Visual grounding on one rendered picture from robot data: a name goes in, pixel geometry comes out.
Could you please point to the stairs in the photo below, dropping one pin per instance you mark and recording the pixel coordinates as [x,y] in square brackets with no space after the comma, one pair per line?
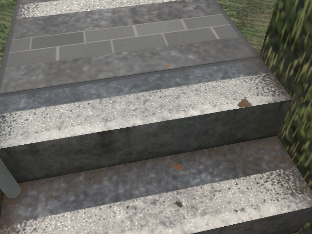
[218,173]

